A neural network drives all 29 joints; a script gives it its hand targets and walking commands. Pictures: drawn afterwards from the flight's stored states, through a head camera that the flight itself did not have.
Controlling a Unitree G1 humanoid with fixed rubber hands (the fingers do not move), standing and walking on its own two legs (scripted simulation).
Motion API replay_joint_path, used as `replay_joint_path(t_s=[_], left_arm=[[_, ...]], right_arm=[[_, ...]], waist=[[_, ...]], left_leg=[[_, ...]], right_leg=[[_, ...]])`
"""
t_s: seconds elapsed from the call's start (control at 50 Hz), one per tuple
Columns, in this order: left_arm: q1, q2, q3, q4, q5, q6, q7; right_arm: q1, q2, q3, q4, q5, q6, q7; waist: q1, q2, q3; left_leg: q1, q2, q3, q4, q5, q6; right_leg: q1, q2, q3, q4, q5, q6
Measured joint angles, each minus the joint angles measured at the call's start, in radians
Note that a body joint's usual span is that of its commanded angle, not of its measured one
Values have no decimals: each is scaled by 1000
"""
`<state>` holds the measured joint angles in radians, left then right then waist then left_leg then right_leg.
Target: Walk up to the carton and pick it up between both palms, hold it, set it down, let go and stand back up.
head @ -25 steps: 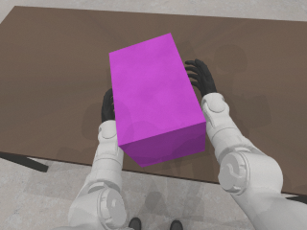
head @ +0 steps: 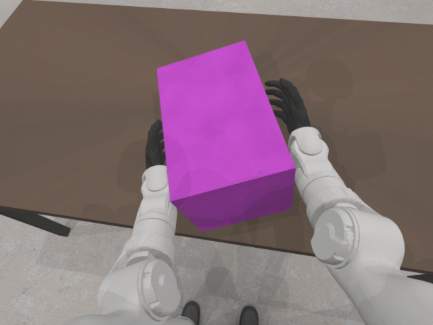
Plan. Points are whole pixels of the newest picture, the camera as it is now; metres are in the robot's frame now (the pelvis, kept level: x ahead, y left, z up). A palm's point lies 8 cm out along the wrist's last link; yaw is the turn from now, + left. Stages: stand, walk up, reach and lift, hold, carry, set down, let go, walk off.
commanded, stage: set down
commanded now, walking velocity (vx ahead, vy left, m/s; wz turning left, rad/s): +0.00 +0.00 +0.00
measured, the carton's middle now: (223, 137) +0.44 +0.07 +0.02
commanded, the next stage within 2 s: none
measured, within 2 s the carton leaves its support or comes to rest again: rests again in 1.02 s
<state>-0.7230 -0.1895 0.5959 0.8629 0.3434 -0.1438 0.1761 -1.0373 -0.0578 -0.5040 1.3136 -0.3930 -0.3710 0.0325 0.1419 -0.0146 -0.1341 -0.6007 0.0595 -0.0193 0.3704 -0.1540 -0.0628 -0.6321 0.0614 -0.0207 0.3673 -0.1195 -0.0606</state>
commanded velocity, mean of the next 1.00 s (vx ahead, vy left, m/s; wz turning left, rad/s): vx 0.00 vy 0.00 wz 0.00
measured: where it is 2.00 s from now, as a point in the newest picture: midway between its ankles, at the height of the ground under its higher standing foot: outside the picture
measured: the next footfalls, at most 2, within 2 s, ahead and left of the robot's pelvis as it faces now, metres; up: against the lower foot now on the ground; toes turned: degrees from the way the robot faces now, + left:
none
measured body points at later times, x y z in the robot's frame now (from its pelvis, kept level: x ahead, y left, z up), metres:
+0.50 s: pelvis -0.01 +0.00 +0.00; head +0.13 +0.00 +0.42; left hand +0.40 +0.19 +0.00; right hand +0.49 -0.06 +0.04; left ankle -0.01 +0.16 -0.74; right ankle +0.01 -0.08 -0.74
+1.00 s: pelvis -0.02 +0.00 +0.00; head +0.11 +0.01 +0.43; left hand +0.39 +0.19 +0.02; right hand +0.48 -0.07 +0.03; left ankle -0.01 +0.16 -0.74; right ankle +0.01 -0.08 -0.74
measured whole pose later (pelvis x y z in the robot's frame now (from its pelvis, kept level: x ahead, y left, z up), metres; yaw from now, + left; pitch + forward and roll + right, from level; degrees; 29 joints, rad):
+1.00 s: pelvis -0.02 +0.00 +0.00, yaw +0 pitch +24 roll -1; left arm -0.72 -0.17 0.41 0.74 0.24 -0.09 0.22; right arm -0.96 -0.11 -0.30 1.19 -0.19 -0.25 0.03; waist 0.15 -0.03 -0.14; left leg -0.69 0.07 -0.04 0.41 -0.14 -0.07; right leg -0.69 0.07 -0.04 0.35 -0.08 -0.07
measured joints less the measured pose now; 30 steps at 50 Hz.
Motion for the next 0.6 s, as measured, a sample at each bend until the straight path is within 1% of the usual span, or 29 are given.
replay_joint_path(t_s=[0.14,0.22,0.36,0.4,0.44,0.48,0.6], left_arm=[[-9,0,-2,22,-10,-10,9],[-14,-5,17,15,-7,-24,5],[-29,3,6,1,-9,-31,8],[-31,9,-9,1,-16,-33,12],[-30,15,-32,-9,-27,-29,22],[-32,10,-31,-29,-22,-24,23],[-39,19,-96,-57,-49,0,40]], right_arm=[[2,-13,42,-1,36,9,0],[-7,-11,39,-12,18,10,0],[-14,-7,41,-42,7,11,-5],[-11,-11,59,-45,25,16,-8],[-9,-15,85,-46,61,33,-14],[-4,-12,76,-59,61,43,-13],[18,-33,133,-87,135,92,-14]], waist=[[15,0,-8],[12,-1,-4],[3,-9,0],[3,-13,-3],[2,-16,-3],[4,-19,-5],[21,-19,-26]], left_leg=[[-9,5,5,10,-7,0],[-18,5,6,9,-4,0],[-50,3,3,16,3,0],[-61,4,4,20,4,0],[-70,6,6,25,4,0],[-80,8,8,30,5,0],[-118,15,11,55,-1,1]], right_leg=[[-10,5,4,6,-2,-1],[-19,5,4,6,0,-1],[-50,3,1,12,7,-1],[-59,4,2,12,11,0],[-66,5,4,11,15,-1],[-73,7,6,7,20,-1],[-100,14,9,3,32,-1]])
